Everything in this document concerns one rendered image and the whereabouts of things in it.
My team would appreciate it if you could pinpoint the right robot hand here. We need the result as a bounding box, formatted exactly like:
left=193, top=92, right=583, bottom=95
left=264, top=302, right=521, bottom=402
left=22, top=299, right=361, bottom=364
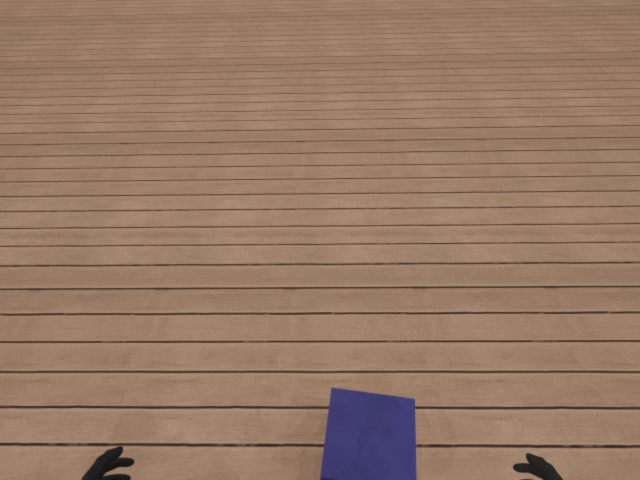
left=513, top=453, right=563, bottom=480

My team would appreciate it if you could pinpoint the carton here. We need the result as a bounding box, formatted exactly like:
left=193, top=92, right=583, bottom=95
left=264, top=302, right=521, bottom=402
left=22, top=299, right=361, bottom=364
left=320, top=388, right=417, bottom=480

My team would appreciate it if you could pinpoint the left robot hand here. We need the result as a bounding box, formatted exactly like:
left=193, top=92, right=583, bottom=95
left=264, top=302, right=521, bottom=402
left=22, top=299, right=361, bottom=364
left=81, top=446, right=134, bottom=480

